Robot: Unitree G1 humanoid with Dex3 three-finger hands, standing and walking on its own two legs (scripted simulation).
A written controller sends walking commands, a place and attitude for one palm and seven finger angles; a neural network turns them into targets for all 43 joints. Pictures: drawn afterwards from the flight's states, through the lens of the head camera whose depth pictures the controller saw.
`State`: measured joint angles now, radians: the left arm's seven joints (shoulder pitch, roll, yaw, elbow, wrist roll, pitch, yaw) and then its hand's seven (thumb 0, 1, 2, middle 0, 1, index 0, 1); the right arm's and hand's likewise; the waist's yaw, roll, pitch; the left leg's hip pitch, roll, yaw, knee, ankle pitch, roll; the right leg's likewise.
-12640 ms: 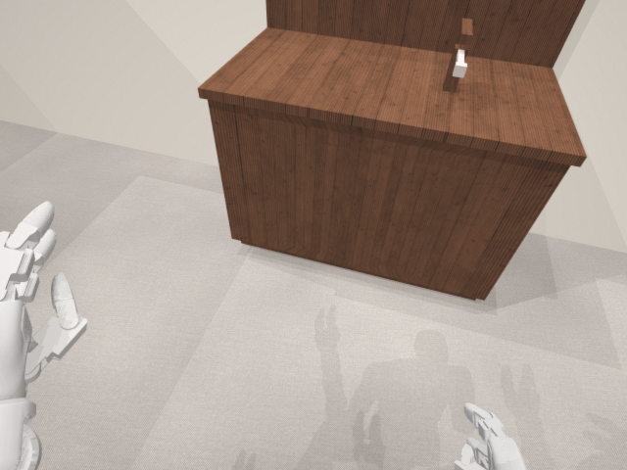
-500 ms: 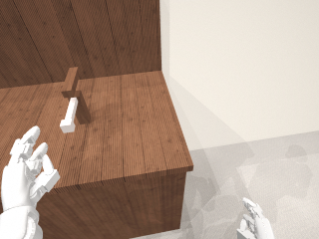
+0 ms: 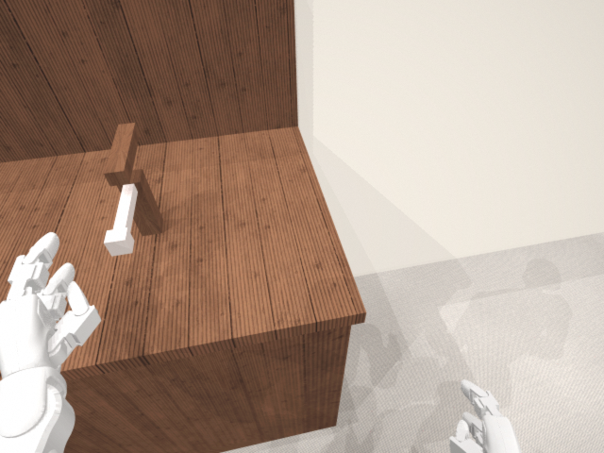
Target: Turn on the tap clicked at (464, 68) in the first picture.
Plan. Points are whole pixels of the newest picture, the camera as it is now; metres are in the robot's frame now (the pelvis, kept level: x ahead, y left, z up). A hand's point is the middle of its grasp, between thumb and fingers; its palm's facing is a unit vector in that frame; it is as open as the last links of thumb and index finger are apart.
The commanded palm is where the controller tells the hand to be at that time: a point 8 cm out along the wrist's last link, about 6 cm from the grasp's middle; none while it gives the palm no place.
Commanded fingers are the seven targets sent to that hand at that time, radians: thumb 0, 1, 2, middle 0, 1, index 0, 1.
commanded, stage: reach beside the lever's end, fingers flat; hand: left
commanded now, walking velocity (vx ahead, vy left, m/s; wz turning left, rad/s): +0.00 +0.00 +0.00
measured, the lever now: (119, 241) +0.35 +0.30 +0.10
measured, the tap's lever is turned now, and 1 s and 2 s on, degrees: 0 0 0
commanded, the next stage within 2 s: push the lever round in 1.46 s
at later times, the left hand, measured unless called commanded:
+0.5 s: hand (82, 293) +0.26 +0.30 +0.11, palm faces +0.53 -0.84 -0.11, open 7.6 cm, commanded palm +0.21 +0.35 +0.11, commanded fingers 0.00 0.90 0.90 -0.16 -0.19 -0.16 -0.19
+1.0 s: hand (75, 278) +0.28 +0.34 +0.09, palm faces +0.55 -0.83 -0.11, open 7.8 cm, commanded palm +0.24 +0.38 +0.09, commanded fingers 0.00 0.90 0.90 -0.15 -0.15 -0.15 -0.15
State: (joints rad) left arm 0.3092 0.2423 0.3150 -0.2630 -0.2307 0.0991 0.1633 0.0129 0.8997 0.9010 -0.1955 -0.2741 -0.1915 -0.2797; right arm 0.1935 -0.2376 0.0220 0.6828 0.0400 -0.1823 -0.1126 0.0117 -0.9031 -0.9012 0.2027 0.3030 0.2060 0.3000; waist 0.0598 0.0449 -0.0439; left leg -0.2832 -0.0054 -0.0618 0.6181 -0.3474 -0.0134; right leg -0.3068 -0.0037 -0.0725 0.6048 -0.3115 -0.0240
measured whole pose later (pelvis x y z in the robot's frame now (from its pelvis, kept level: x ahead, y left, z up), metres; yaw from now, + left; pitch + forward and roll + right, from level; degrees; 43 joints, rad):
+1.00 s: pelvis +0.00 +0.00 +0.00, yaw -1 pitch +4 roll -1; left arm -0.03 0.36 0.50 0.29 -0.23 -0.08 0.03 0.01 0.90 0.90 -0.16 -0.15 -0.15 -0.16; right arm 0.21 -0.26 0.00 0.72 0.04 -0.15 -0.12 0.01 -0.90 -0.90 0.20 0.30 0.21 0.30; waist 0.03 0.03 -0.05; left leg -0.37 0.00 -0.05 0.65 -0.35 -0.01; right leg -0.39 0.00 -0.06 0.62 -0.30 -0.02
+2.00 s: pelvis +0.00 +0.00 +0.00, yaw -1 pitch +5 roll -1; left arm -0.06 0.31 0.44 0.30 -0.18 -0.10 0.09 0.01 0.90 0.90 -0.15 -0.15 -0.15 -0.15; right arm 0.20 -0.25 0.00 0.69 0.04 -0.12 -0.10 0.01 -0.90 -0.90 0.20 0.30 0.21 0.30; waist 0.01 0.04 -0.06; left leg -0.39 0.00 -0.05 0.67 -0.37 -0.01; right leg -0.41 0.01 -0.06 0.63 -0.31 -0.02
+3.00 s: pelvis -0.01 +0.00 +0.00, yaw +0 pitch +4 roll -1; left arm -0.14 0.15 0.27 0.26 -0.08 -0.07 0.43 0.00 0.97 0.94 -0.15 -0.15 -0.15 -0.15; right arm 0.16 -0.23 0.00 0.73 0.01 -0.04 -0.09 0.01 -0.90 -0.90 0.20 0.30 0.21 0.30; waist 0.02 0.04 -0.06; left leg -0.38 0.00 -0.07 0.67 -0.35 -0.01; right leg -0.39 0.00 -0.08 0.64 -0.31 -0.02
